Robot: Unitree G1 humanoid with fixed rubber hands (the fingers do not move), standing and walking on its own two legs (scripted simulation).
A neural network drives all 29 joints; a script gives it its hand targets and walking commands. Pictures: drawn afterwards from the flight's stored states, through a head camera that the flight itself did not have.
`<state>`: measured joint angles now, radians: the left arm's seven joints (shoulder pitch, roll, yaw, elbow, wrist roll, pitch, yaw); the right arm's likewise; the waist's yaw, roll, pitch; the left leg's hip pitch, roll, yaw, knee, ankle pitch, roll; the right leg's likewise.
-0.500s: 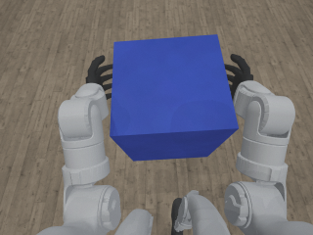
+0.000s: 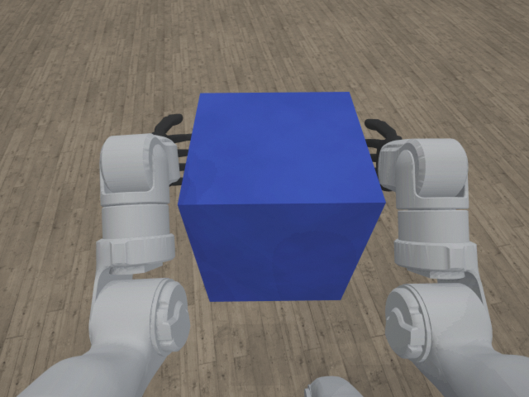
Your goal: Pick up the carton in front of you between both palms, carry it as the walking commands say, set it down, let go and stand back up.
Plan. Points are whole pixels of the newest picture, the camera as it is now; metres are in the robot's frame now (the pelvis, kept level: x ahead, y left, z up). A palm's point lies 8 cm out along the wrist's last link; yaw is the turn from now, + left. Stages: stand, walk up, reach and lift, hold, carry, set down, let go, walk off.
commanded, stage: carry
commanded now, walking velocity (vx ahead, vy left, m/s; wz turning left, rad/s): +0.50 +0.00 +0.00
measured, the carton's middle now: (275, 203) +0.37 -0.02 +0.09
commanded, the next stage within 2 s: none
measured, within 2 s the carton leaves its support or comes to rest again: neither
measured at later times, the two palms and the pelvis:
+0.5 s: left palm (189, 117) +0.58 +0.12 +0.09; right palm (342, 106) +0.59 -0.18 +0.09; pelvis +0.30 -0.05 +0.02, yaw +2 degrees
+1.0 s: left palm (191, 40) +0.86 +0.13 +0.10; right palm (315, 37) +0.85 -0.17 +0.10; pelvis +0.59 -0.02 +0.01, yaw -1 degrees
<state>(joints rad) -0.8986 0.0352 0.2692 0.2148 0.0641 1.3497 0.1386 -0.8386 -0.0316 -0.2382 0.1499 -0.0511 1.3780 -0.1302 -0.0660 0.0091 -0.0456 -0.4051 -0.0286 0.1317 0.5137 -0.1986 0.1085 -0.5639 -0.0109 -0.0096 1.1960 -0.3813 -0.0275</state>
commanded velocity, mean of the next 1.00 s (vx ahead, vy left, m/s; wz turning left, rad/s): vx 0.38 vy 0.00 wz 0.00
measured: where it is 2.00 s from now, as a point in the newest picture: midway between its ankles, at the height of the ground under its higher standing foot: (263, 268)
